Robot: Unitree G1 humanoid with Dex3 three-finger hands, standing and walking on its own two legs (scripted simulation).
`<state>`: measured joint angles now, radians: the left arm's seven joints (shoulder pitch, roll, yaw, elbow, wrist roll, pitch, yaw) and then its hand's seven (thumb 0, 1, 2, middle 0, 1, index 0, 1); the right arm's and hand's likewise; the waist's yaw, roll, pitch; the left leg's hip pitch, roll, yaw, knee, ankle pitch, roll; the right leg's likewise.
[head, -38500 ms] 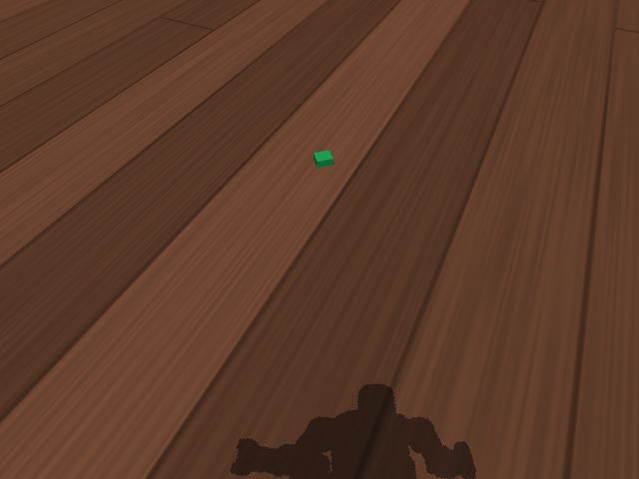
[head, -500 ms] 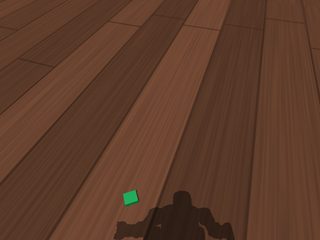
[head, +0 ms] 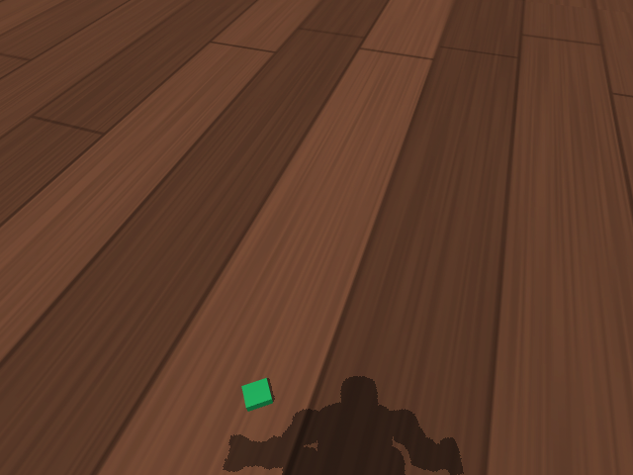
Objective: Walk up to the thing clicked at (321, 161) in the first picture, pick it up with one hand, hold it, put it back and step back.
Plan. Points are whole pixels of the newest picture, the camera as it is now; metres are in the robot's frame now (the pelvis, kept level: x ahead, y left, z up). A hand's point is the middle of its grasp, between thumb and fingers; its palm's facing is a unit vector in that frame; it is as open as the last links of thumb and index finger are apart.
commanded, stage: stand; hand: left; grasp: from above
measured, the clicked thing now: (257, 394) +0.45 +0.21 -0.76
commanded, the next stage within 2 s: step back in 0.30 s
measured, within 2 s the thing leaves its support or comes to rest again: neither
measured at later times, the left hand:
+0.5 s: hand out of the picture +0.07 +0.28 -0.16, palm faces -0.02 -0.92 -0.39, open 7.4 cm
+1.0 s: hand out of the picture +0.00 +0.31 -0.18, palm faces -0.13 -0.92 -0.37, open 7.4 cm
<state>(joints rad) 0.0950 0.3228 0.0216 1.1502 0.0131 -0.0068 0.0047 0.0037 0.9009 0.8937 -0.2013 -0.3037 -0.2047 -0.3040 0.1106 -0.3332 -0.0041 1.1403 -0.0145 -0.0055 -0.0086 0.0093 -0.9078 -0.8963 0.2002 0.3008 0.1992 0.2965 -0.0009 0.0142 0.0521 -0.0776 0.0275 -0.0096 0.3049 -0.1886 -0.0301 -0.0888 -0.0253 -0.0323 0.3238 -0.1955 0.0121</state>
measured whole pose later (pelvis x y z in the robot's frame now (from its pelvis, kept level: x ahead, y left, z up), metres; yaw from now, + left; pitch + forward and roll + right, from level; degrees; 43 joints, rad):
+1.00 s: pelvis -0.13 +0.05 -0.02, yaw -6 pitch -2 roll -1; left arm 0.14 0.40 0.08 0.87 0.02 0.07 0.01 0.00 0.90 0.89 -0.20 -0.30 -0.20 -0.30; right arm 0.12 -0.35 -0.04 0.84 -0.02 0.02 -0.02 0.01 -0.90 -0.90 0.20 0.30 0.20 0.30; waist -0.01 -0.03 0.21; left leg -0.35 0.03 0.06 0.60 -0.21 0.05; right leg -0.33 0.05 0.11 0.93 -0.51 0.02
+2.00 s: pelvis -0.44 +0.01 -0.02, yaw -4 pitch -2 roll +2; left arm 0.21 0.35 0.06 0.84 0.05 0.05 0.00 0.01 0.90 0.89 -0.21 -0.30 -0.21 -0.30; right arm 0.17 -0.43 -0.05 0.85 0.00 0.05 -0.03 0.01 -0.91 -0.90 0.20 0.30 0.20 0.30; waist 0.02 0.04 0.14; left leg -0.49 -0.11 -0.13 1.14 -0.48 -0.02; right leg -0.31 -0.03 0.03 0.66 -0.32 -0.01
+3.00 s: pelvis -0.66 +0.01 -0.02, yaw -1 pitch -3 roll +1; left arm 0.22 0.42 0.07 0.99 0.03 0.00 -0.02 0.01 0.90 0.89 -0.20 -0.30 -0.20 -0.30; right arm 0.24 -0.35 -0.05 0.98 -0.04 -0.02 0.02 0.01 -0.90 -0.90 0.20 0.30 0.20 0.30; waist -0.01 -0.02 0.06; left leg -0.21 0.00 -0.02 0.54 -0.29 0.00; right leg -0.31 -0.03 0.00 0.72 -0.45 -0.02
